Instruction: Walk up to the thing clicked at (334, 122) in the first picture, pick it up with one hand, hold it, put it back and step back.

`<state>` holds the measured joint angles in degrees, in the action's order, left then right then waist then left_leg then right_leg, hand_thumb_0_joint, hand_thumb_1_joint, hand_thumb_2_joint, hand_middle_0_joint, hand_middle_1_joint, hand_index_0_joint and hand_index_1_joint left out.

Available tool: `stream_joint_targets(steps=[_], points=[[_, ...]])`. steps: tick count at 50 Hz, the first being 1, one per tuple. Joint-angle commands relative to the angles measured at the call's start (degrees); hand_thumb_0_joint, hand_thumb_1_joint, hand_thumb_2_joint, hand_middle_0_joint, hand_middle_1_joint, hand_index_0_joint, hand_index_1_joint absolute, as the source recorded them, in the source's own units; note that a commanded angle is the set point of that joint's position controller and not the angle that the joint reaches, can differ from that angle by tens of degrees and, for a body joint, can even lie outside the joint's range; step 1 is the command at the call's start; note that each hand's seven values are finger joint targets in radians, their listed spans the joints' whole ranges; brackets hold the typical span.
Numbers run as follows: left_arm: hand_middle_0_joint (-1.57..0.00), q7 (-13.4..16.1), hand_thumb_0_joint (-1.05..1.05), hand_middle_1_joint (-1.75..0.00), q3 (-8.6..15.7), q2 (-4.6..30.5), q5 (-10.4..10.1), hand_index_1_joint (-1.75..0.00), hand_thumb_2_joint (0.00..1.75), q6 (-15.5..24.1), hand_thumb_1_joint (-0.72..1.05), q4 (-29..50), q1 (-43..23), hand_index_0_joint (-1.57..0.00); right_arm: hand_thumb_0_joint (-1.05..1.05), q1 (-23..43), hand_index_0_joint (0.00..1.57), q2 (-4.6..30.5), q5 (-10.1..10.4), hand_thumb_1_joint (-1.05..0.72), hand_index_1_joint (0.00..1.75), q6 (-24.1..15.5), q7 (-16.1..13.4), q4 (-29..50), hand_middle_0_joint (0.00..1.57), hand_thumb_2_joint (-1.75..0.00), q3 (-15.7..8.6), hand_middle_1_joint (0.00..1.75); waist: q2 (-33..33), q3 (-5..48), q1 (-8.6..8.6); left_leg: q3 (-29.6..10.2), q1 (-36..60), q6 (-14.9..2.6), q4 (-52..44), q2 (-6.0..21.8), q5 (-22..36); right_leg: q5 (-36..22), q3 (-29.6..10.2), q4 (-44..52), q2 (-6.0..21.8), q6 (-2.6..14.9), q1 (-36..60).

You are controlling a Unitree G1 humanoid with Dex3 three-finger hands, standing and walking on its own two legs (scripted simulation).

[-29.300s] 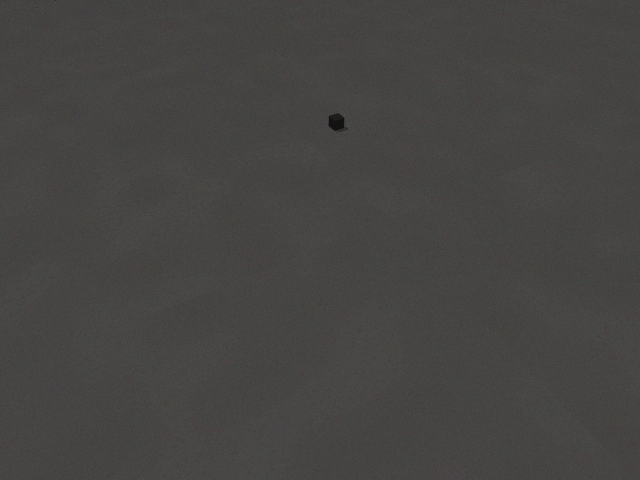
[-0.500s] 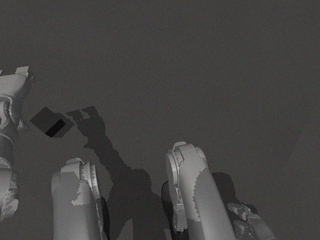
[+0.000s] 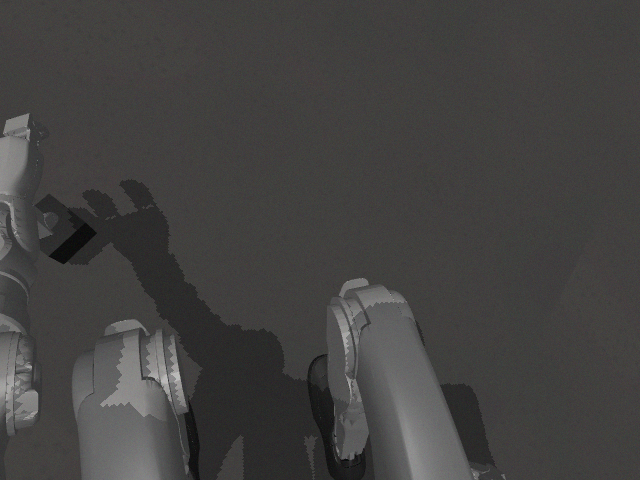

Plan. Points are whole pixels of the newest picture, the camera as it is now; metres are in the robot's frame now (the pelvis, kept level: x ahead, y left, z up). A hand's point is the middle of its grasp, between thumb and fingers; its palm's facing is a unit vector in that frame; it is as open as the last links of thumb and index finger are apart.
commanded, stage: home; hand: left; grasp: from above
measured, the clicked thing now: (56, 230) +0.48 +0.30 -0.31
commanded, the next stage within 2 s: none
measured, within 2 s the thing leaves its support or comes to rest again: neither
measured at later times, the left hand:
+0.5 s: hand out of the picture +0.32 +0.24 +0.06, palm faces -0.06 -0.88 -0.48, open 7.4 cm
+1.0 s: hand out of the picture +0.25 +0.22 +0.27, palm faces +0.20 -0.95 -0.22, open 7.4 cm
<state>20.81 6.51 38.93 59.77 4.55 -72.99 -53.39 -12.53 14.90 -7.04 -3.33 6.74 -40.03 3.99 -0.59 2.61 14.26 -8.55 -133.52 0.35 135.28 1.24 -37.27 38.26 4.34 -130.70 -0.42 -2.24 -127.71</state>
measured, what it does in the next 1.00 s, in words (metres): rises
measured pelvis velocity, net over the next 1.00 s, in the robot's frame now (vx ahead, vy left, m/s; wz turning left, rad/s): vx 0.07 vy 0.01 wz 0.14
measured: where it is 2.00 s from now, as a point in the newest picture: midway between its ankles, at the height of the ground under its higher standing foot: (265, 463)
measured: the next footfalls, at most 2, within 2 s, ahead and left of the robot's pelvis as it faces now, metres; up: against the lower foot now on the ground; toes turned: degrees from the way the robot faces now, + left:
none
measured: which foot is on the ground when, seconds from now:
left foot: down 0.00-1.00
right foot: down 0.00-1.00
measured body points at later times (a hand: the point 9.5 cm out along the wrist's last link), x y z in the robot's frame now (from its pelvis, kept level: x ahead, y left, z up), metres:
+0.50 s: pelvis +0.01 +0.00 +0.17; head +0.17 +0.04 +0.59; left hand +0.32 +0.29 +0.09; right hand +0.22 -0.25 +0.07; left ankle +0.08 +0.13 -0.31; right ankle +0.10 -0.13 -0.31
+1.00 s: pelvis +0.07 +0.01 +0.34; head +0.13 +0.03 +0.79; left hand +0.24 +0.27 +0.28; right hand +0.25 -0.21 +0.26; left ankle +0.08 +0.13 -0.31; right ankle +0.10 -0.13 -0.31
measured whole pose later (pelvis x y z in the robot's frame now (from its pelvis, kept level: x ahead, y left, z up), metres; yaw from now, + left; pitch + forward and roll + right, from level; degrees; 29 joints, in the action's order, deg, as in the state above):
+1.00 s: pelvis +0.07 +0.01 +0.34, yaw +8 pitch +17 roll -4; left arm 4.5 3.5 12.8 -3.5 -22.9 -3.0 17.5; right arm -15.0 11.5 1.8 -7.9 -9.5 -31.5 2.6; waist 2.6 9.7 4.0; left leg -3.4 -54.1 0.6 67.2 2.7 -29.8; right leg 29.5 3.4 -63.1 0.3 -1.1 -49.9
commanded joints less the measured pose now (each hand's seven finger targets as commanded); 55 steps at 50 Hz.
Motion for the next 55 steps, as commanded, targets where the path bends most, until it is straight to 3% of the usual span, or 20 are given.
stream_joint_targets(steps=[1, 2, 4, 7, 10, 13, 14, 16, 20, 22, 25, 28, 33, 35, 39, 42, 52, 55], points=[[-0.27, -1.7, 0.00, -0.62, 2.2, 12.3, -9.6, -0.64, 1.09, -4.7, 0.38, 14.4, -13.1, -0.25, 0.00, -11.8, 0.20, 14.7, 2.0, -0.89, 0.30, -0.7, -0.1, 0.6, 0.20, -0.90, -6.8, 0.30, 22.6, 49.8, -3.91, 6.7, 39.8, -1.60, -20.0, -0.6, 10.1, -13.4, 3.5, 16.8, -1.3, 4.54, 24.5], [-0.26, -3.0, 0.00, -0.60, 3.0, 12.9, -12.0, -0.61, 1.08, -5.3, 0.43, 17.3, -11.8, -0.24, 0.00, -11.5, 0.20, 14.5, 2.7, -0.89, 0.30, -0.4, -0.3, 0.9, 0.20, -0.90, -7.1, 0.30, 21.5, 51.2, -5.11, 6.9, 40.2, -1.78, -20.8, -0.6, 10.1, -13.5, 3.0, 17.9, -1.4, 4.49, 26.1], [-0.26, -6.5, 0.00, -0.56, 2.3, 9.5, -15.9, -0.58, 1.08, -6.6, 0.55, 22.6, -6.0, -0.24, 0.00, -11.2, 0.20, 14.0, 3.9, -0.89, 0.30, 0.3, -0.6, 2.3, 0.20, -0.90, -7.9, 0.30, 18.4, 52.8, -5.58, 6.8, 41.1, -2.10, -23.0, -0.7, 10.5, -14.4, 2.4, 20.4, -1.3, 4.27, 30.3], [-0.23, -11.3, 0.00, -0.45, 2.8, 5.9, -22.1, -0.45, 1.00, -8.3, 0.71, 28.6, 4.5, -0.22, 0.00, -9.1, 0.20, 13.0, 5.5, -0.90, 0.30, 1.4, -1.2, 4.6, 0.20, -0.90, -8.6, 0.30, 11.3, 48.2, -6.42, 6.1, 38.8, -2.74, -26.4, -0.7, 9.2, -14.2, 1.8, 24.5, -1.5, 3.68, 34.4], [-0.23, -15.1, 0.00, -0.40, 1.4, 1.5, -28.3, -0.40, 1.03, -9.4, 0.93, 36.6, 8.7, -0.23, 0.00, -6.4, 0.20, 11.4, 6.6, -0.90, 0.30, 1.9, -2.4, 6.5, 0.20, -0.90, -8.6, 0.30, 7.6, 44.2, -6.15, 5.2, 39.5, -3.05, -29.7, -0.4, 7.7, -13.2, 1.1, 28.5, -1.3, 3.42, 36.4], [-0.20, -17.7, 0.00, -0.30, 0.1, -2.6, -33.7, -0.30, 0.90, -9.9, 0.90, 43.8, 14.1, -0.20, 0.00, -4.7, 0.20, 10.8, 7.2, -0.90, 0.30, 1.5, -3.7, 8.5, 0.20, -0.90, -9.0, 0.30, 8.2, 40.9, -6.79, 4.2, 44.4, -2.53, -34.7, 0.1, 5.2, -10.4, 0.8, 32.0, -0.9, 3.75, 36.8], [-0.20, -17.8, 0.00, -0.30, 1.1, -2.1, -35.3, -0.30, 0.90, -10.2, 0.90, 45.2, 15.9, -0.20, 0.00, -4.2, 0.20, 10.8, 7.4, -0.90, 0.30, 1.2, -4.2, 9.1, 0.20, -0.90, -9.0, 0.30, 7.2, 41.2, -7.49, 4.0, 46.1, -2.45, -36.1, 0.3, 3.9, -9.2, 0.7, 33.4, -0.9, 3.72, 38.3], [-0.20, -18.2, 0.00, -0.30, -0.4, -5.0, -38.5, -0.30, 0.90, -10.5, 0.90, 48.8, 18.5, -0.20, 0.00, -2.5, 0.20, 10.2, 7.7, -0.90, 0.30, 0.7, -5.0, 10.0, 0.20, -0.90, -8.7, 0.30, 8.2, 38.8, -7.37, 3.7, 48.5, -2.18, -39.2, 0.4, 2.9, -8.4, 0.4, 35.6, -0.7, 3.79, 39.6], [-0.20, -17.6, 0.00, -0.30, 0.0, -7.4, -44.5, -0.30, 0.90, -11.8, 0.90, 55.3, 24.0, -0.20, 0.00, -0.2, 0.20, 9.4, 8.3, -0.90, 0.30, -0.7, -6.9, 11.4, 0.20, -0.90, -8.6, 0.30, 8.4, 38.3, -8.15, 3.8, 55.6, -1.80, -44.5, 0.3, 3.3, -8.0, -0.6, 41.2, -0.4, 3.81, 44.3], [-0.20, -17.0, 0.00, -0.30, 0.5, -8.6, -47.7, -0.30, 0.90, -13.1, 0.90, 56.2, 28.2, -0.20, 0.00, 1.3, 0.20, 9.1, 8.5, -0.90, 0.30, -1.3, -7.9, 11.9, 0.20, -0.90, -8.3, 0.30, 6.8, 36.1, -8.36, 3.6, 57.4, -1.91, -47.6, 0.2, 0.8, -5.7, -1.2, 44.6, -0.4, 3.67, 47.2], [-0.20, -16.4, 0.00, -0.30, 0.8, -9.4, -51.8, -0.30, 0.90, -14.8, 0.90, 61.3, 31.5, -0.20, 0.00, 2.8, 0.20, 8.7, 8.9, -0.90, 0.30, -2.0, -9.2, 12.6, 0.20, -0.90, -8.1, 0.30, 8.5, 37.6, -9.00, 3.9, 63.9, -1.57, -51.5, 0.1, 3.7, -7.6, -2.0, 48.0, 0.0, 3.68, 52.0], [-0.20, -15.9, 0.00, -0.30, 0.1, -12.2, -55.2, -0.30, 0.90, -17.1, 0.90, 64.0, 35.9, -0.20, 0.00, 4.1, 0.20, 8.0, 9.0, -0.90, 0.30, -2.7, -10.4, 13.1, 0.20, -0.90, -7.5, 0.30, 8.2, 34.5, -8.47, 3.8, 67.5, -1.44, -55.7, 0.1, 3.4, -7.2, -2.3, 52.5, -0.1, 3.49, 55.5], [-0.20, -15.1, 0.00, -0.30, 1.0, -14.9, -59.7, -0.30, 0.90, -20.5, 0.90, 67.4, 44.6, -0.20, 0.00, 3.9, 0.20, 6.7, 9.3, -0.90, 0.30, -4.0, -12.5, 13.5, 0.20, -0.90, -6.1, 0.30, 6.5, 31.1, -9.18, 4.3, 74.5, -1.35, -61.9, -0.1, 8.3, -11.4, -2.5, 59.8, -0.2, 3.23, 64.9], [-0.20, -15.2, 0.00, -0.30, 1.1, -16.1, -60.8, -0.30, 0.90, -21.4, 0.90, 67.7, 48.2, -0.20, 0.00, 3.3, 0.20, 6.2, 9.3, -0.90, 0.30, -4.6, -13.5, 13.3, 0.20, -0.90, -5.6, 0.30, 6.5, 27.5, -9.29, 3.9, 76.9, -1.19, -65.3, 0.2, 9.5, -12.4, -2.4, 62.4, -0.1, 3.17, 67.1], [-0.20, -15.5, 0.00, -0.30, 1.4, -17.2, -62.3, -0.30, 0.90, -22.7, 0.90, 72.1, 55.4, -0.20, 0.00, 2.4, 0.20, 5.4, 9.3, -0.90, 0.30, -5.8, -15.0, 14.9, 0.20, -0.90, -4.8, 0.30, 6.4, 26.5, -10.18, 4.4, 82.9, -1.16, -70.1, -0.1, 13.4, -15.6, -2.2, 67.6, -0.4, 3.14, 74.5], [-0.20, -15.7, 0.00, -0.30, 0.1, -19.1, -62.7, -0.30, 0.90, -23.6, 0.90, 74.7, 61.1, -0.20, 0.00, 1.3, 0.20, 4.9, 9.1, -0.90, 0.30, -6.6, -15.9, 15.3, 0.20, -0.90, -4.6, 0.30, 6.3, 23.6, -9.66, 4.8, 87.1, -0.96, -73.6, -0.1, 16.9, -18.7, -1.9, 71.4, -0.6, 2.97, 78.7], [-0.20, -16.2, 0.00, -0.30, -0.7, -20.5, -63.5, -0.30, 0.90, -26.1, 0.90, 87.7, 76.9, -0.20, 0.00, -1.6, 0.20, 3.8, 8.4, -0.90, 0.30, -9.0, -17.8, 18.2, 0.20, -0.90, -4.6, 0.30, 5.8, 17.7, -11.08, 5.9, 98.2, -0.73, -83.5, -0.5, 25.3, -25.6, -0.4, 81.7, -1.4, 2.64, 91.4], [-0.20, -16.8, 0.00, -0.30, -1.7, -21.4, -63.2, -0.30, 0.90, -27.0, 0.90, 88.6, 80.5, -0.20, 0.00, -1.5, 0.20, 3.8, 8.2, -0.90, 0.30, -9.6, -18.1, 18.7, 0.20, -0.90, -4.6, 0.30, 4.5, 13.6, -11.18, 5.6, 99.1, -0.79, -85.8, -0.5, 24.2, -24.3, 0.2, 83.5, -1.7, 2.63, 91.6]])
